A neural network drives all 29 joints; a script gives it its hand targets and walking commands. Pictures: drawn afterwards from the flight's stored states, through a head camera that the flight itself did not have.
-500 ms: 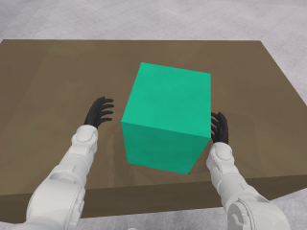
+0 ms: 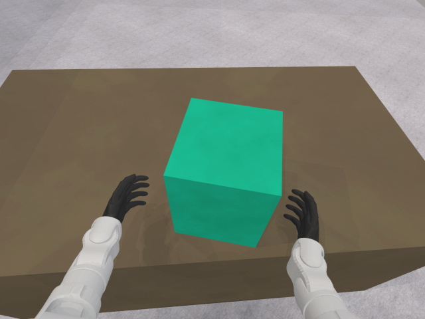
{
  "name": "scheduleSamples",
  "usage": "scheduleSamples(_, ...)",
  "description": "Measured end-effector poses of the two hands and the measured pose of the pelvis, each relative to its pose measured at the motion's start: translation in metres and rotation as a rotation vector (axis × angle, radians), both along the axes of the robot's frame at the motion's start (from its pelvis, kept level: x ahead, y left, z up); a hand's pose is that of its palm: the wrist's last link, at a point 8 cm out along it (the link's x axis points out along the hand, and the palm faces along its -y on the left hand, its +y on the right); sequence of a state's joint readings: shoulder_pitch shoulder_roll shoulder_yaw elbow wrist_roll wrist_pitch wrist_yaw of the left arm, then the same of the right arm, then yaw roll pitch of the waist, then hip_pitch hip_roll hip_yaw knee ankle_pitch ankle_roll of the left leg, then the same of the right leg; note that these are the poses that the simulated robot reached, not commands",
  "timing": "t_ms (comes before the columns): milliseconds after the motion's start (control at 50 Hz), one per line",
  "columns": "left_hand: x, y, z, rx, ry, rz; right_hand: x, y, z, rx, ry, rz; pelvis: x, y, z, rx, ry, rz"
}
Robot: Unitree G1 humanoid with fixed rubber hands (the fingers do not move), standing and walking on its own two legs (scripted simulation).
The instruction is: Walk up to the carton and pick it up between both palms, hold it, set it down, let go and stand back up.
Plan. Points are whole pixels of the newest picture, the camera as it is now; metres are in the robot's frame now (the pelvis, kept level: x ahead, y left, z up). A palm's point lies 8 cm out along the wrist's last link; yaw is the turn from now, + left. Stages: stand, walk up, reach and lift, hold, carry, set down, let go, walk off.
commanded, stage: set down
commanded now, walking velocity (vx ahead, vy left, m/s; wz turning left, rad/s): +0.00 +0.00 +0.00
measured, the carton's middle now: (224, 176) +0.44 -0.01 -0.02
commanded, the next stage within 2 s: none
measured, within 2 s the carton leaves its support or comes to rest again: neither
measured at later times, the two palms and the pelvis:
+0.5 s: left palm (110, 248) +0.28 +0.22 -0.03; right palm (320, 271) +0.23 -0.18 -0.03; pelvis +0.02 -0.01 +0.01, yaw +1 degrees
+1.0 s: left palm (106, 268) +0.25 +0.22 -0.04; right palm (334, 288) +0.20 -0.20 -0.03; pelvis +0.02 -0.02 +0.01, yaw +1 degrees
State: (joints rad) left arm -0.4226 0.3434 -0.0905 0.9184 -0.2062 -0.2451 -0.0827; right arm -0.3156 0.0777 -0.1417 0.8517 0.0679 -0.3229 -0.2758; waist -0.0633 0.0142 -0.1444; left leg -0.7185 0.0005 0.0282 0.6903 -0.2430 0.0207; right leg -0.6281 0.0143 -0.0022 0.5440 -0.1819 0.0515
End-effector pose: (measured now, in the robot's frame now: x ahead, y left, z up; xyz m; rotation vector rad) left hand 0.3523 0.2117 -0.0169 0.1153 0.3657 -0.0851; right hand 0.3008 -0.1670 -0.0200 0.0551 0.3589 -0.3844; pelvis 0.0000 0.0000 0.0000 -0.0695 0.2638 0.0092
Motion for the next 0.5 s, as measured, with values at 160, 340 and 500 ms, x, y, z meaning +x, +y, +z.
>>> scheduleSamples(160,-0.018,0.0,-0.003,-0.012,0.024,0.001,-0.022,-0.002,-0.005,0.001,0.016,-0.013,0.008,-0.005,0.006,0.008,-0.038,0.002)
scheduleSamples(340,-0.048,0.004,-0.011,-0.021,0.063,0.005,-0.052,-0.008,-0.006,-0.004,0.004,-0.026,0.014,-0.01,0.011,0.015,-0.067,0.004)
scheduleSamples(500,-0.069,0.004,-0.015,-0.014,0.083,-0.004,-0.071,-0.009,-0.007,0.005,0.006,-0.025,0.016,-0.013,0.012,0.02,-0.09,0.005)
